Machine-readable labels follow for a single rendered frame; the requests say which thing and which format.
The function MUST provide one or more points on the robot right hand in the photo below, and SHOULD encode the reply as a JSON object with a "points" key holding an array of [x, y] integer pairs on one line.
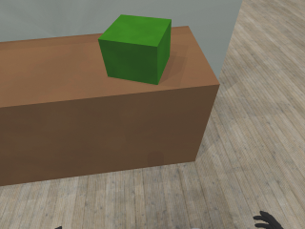
{"points": [[265, 216]]}

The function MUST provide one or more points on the pedestal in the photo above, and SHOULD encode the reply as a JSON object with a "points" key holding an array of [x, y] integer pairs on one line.
{"points": [[62, 116]]}

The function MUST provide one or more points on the carton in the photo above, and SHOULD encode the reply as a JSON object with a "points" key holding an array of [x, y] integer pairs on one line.
{"points": [[136, 48]]}

